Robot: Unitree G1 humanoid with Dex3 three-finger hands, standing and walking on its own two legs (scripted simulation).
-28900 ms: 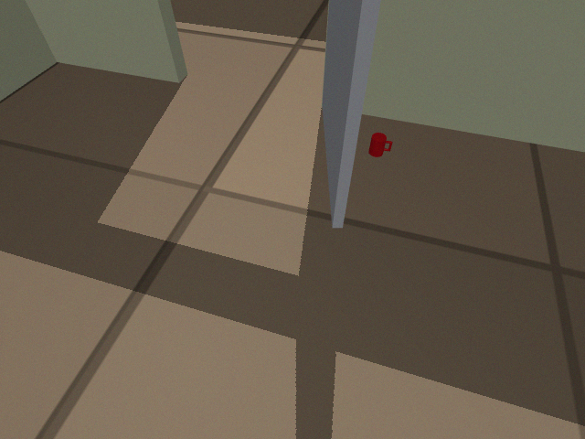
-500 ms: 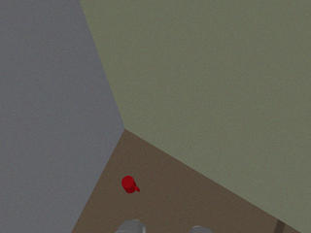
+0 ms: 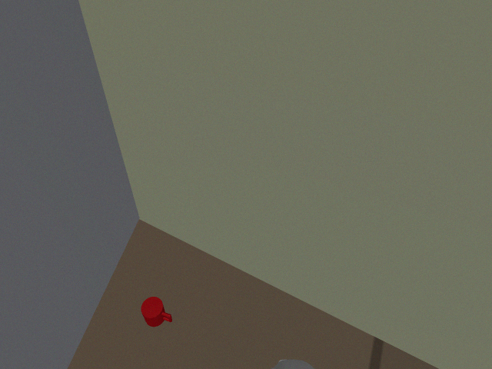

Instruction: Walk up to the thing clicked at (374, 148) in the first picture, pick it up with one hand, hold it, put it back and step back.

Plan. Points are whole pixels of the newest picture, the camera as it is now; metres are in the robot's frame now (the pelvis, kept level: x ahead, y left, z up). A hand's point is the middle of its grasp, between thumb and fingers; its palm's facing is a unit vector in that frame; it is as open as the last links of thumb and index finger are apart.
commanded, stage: walk up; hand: left
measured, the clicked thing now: (158, 313) +0.44 +0.25 -0.71
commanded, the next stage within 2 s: none
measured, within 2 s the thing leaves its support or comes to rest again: neither
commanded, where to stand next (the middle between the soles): +0.08 +0.00 m, yaw +5 degrees
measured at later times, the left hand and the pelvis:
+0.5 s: hand out of the picture +0.08 +0.32 -0.15, palm faces +0.09 -0.86 -0.50, open 7.4 cm; pelvis +0.03 +0.01 -0.02, yaw +5 degrees
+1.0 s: hand out of the picture -0.02 +0.23 -0.16, palm faces +0.07 -0.93 -0.37, open 7.3 cm; pelvis -0.01 -0.04 -0.01, yaw +7 degrees
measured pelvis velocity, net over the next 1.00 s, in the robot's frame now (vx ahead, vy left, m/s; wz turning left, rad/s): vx -0.01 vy -0.04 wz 0.12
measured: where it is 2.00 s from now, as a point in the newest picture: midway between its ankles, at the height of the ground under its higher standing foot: outside the picture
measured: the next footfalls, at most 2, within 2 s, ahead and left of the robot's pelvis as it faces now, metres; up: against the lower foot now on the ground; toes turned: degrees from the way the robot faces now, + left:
right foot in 0.08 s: +0.08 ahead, -0.16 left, +0.00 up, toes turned -2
left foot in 0.44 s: +0.14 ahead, +0.15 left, +0.00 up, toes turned +4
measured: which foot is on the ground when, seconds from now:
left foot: down 0.00-0.08, up 0.10-0.42, down 0.44-0.76, up 0.78-1.00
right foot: up 0.00-0.06, down 0.08-0.48, up 0.50-0.70, down 0.72-1.00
